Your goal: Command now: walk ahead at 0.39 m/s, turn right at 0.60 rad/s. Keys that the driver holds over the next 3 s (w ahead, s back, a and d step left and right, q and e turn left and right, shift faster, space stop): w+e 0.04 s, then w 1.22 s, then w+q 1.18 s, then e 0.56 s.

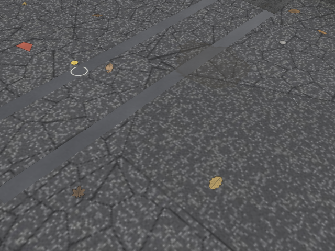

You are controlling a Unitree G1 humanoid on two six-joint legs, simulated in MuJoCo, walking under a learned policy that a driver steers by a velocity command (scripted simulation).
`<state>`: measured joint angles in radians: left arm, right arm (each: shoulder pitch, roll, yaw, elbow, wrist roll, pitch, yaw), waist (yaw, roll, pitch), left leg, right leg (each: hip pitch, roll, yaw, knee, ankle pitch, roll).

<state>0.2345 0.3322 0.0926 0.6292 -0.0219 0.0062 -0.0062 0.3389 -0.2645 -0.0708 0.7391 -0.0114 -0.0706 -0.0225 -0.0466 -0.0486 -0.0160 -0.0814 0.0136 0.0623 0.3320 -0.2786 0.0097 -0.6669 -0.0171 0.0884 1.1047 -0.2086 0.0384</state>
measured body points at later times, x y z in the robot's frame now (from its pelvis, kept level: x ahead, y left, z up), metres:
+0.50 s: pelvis +0.24 -0.10 +0.00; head +0.26 -0.12 +0.45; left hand +0.34 +0.16 -0.11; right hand +0.35 -0.40 -0.10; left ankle +0.35 +0.06 -0.66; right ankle +0.20 -0.18 -0.74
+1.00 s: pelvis +0.54 -0.09 +0.00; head +0.57 -0.09 +0.45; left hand +0.71 +0.16 -0.11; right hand +0.57 -0.37 -0.11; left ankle +0.57 -0.01 -0.74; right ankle +0.54 -0.26 -0.67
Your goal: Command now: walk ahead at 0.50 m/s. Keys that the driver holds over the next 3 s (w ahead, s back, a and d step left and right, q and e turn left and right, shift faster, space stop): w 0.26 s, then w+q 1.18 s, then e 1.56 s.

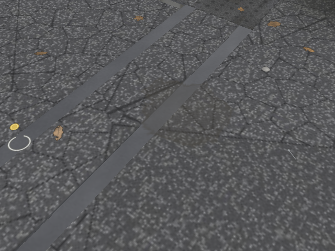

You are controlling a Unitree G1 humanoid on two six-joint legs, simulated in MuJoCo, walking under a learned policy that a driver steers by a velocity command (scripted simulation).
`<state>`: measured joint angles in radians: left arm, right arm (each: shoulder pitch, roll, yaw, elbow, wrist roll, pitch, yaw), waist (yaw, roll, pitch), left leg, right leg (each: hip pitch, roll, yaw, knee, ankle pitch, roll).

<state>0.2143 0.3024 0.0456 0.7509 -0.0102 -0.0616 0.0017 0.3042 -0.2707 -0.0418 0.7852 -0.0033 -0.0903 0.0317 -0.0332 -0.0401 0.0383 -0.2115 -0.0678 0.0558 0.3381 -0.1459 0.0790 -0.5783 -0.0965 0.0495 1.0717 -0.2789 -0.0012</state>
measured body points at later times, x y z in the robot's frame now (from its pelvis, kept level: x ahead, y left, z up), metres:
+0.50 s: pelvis +0.28 -0.07 +0.00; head +0.30 -0.09 +0.45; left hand +0.36 +0.21 -0.11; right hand +0.39 -0.35 -0.13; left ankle +0.27 +0.09 -0.66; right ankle +0.30 -0.16 -0.74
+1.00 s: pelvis +0.54 +0.02 -0.01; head +0.58 +0.04 +0.44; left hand +0.57 +0.33 -0.12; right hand +0.76 -0.20 -0.11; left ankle +0.57 +0.09 -0.74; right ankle +0.54 -0.16 -0.65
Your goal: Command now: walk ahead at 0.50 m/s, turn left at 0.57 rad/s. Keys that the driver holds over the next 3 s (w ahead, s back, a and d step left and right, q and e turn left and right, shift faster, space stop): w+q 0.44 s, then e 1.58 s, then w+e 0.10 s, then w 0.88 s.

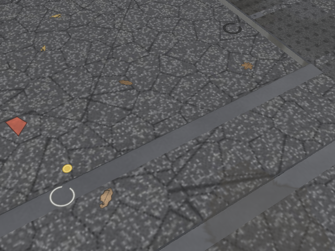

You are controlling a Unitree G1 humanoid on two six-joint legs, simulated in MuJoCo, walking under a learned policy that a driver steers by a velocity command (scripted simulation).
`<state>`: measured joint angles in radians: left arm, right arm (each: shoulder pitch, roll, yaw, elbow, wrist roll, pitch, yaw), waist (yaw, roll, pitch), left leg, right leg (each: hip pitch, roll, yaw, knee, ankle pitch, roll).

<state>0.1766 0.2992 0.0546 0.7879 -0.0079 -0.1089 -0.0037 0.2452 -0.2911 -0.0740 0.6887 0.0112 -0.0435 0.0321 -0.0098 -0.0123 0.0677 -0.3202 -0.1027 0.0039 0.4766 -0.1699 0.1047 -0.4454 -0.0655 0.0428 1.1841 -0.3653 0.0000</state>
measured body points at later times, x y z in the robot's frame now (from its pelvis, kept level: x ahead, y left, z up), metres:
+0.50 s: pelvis +0.28 -0.05 +0.00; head +0.31 -0.05 +0.45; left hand +0.32 +0.25 -0.10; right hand +0.46 -0.29 -0.11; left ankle +0.19 +0.07 -0.65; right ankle +0.34 -0.14 -0.73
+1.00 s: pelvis +0.39 +0.01 +0.00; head +0.43 +0.02 +0.45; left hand +0.47 +0.31 -0.12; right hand +0.60 -0.23 -0.09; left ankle +0.44 +0.14 -0.73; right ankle +0.41 -0.12 -0.68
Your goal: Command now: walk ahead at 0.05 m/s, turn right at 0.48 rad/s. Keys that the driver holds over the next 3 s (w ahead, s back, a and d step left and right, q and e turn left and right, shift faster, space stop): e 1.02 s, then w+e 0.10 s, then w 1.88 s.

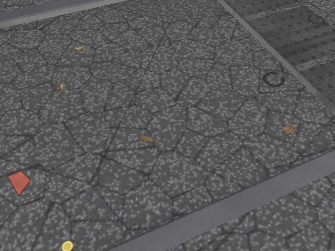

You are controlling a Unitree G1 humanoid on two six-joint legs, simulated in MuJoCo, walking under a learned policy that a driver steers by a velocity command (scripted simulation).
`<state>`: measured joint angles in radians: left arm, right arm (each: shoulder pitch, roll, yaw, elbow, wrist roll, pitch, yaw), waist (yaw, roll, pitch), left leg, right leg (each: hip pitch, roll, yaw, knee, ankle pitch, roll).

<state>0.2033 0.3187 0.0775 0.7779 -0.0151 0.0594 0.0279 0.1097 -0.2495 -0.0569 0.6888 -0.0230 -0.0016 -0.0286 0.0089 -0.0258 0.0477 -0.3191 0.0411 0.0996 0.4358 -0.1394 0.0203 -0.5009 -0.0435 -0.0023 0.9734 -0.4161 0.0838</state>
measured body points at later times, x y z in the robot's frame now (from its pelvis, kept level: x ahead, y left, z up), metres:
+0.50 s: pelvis +0.01 -0.03 +0.00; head +0.04 -0.06 +0.45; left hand +0.23 +0.20 -0.08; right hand +0.09 -0.35 -0.11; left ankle +0.08 +0.12 -0.70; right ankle +0.01 -0.13 -0.74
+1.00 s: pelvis +0.01 -0.02 +0.00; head +0.04 -0.05 +0.45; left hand +0.30 +0.12 -0.09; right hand -0.03 -0.34 -0.10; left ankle +0.08 +0.10 -0.74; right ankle -0.07 -0.13 -0.71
